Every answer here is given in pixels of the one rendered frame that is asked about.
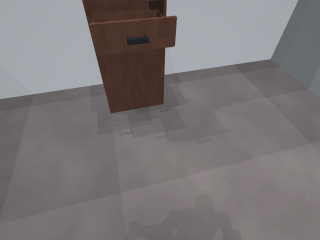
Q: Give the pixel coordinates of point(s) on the drawer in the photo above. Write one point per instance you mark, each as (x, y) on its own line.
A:
(110, 31)

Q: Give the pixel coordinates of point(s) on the handle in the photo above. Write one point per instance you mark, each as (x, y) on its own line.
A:
(137, 40)

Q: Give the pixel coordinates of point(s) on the cabinet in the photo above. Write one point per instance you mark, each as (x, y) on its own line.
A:
(131, 80)

